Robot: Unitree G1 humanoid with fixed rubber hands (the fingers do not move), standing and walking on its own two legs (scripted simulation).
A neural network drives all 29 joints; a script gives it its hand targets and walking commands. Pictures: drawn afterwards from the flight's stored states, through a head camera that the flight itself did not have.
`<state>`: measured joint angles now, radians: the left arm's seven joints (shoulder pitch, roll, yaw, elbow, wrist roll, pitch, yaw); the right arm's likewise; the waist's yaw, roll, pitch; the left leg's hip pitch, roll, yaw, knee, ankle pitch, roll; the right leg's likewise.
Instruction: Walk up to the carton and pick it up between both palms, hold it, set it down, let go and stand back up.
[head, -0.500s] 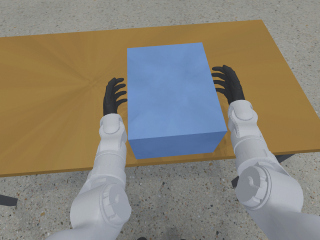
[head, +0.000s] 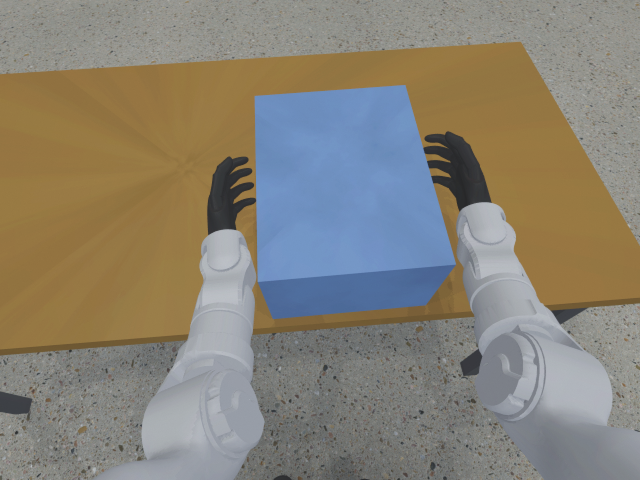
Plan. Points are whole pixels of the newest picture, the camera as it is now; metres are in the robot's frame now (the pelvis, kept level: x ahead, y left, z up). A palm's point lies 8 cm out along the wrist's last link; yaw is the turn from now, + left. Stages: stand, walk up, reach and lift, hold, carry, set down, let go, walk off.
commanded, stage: reach and lift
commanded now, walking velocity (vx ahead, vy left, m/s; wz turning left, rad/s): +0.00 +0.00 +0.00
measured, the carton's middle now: (340, 200) +0.48 -0.01 +0.01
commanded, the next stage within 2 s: none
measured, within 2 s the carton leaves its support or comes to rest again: leaves its support in 0.90 s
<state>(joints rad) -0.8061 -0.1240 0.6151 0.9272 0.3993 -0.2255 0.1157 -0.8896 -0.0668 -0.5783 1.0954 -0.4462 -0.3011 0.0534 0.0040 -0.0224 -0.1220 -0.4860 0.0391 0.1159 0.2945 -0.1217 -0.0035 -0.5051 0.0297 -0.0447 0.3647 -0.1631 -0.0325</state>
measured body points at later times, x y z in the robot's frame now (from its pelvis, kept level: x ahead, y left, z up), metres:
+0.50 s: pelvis -0.01 +0.01 +0.00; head +0.07 +0.01 +0.44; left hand +0.42 +0.15 +0.04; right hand +0.44 -0.16 +0.06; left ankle -0.01 +0.12 -0.74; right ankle -0.02 -0.08 -0.74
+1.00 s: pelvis -0.06 +0.00 +0.00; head -0.03 +0.00 +0.45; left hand +0.35 +0.17 +0.06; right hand +0.37 -0.14 +0.07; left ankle -0.01 +0.12 -0.74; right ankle -0.02 -0.08 -0.74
